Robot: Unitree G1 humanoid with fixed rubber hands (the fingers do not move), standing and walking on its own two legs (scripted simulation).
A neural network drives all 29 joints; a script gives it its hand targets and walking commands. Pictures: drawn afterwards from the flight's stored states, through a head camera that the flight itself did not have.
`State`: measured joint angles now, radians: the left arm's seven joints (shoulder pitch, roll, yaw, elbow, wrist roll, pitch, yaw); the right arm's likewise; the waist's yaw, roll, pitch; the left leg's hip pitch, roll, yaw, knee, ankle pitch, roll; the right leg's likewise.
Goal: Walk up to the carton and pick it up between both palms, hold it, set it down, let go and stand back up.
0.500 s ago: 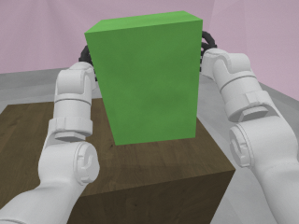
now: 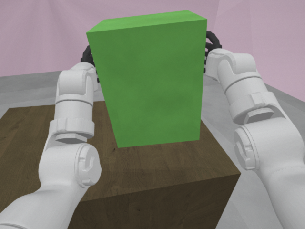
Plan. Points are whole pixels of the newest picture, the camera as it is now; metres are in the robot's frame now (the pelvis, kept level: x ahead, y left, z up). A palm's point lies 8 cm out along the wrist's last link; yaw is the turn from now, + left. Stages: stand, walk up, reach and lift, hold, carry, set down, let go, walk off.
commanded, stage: hold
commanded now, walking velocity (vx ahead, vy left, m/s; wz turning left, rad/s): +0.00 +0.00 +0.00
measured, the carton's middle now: (152, 80) +0.37 -0.01 +0.29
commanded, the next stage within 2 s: none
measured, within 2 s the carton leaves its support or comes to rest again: neither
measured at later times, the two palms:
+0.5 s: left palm (88, 72) +0.38 +0.14 +0.31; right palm (211, 60) +0.37 -0.15 +0.34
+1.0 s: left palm (88, 71) +0.38 +0.14 +0.31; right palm (212, 58) +0.37 -0.15 +0.34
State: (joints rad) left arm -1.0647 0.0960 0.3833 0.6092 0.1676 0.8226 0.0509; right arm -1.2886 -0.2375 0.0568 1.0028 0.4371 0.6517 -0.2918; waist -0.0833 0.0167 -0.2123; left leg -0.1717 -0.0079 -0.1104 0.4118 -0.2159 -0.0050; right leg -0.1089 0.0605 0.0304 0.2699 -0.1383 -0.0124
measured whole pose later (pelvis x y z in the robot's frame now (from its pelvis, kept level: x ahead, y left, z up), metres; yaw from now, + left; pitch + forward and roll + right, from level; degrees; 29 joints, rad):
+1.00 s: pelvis +0.00 +0.00 +0.00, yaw +0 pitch -1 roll -2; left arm -1.07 0.10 0.39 0.61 0.17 0.82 0.05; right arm -1.30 -0.24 0.05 1.00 0.43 0.65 -0.29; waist -0.08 0.01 -0.22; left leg -0.18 -0.01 -0.11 0.41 -0.21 0.00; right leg -0.12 0.06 0.03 0.27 -0.14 -0.01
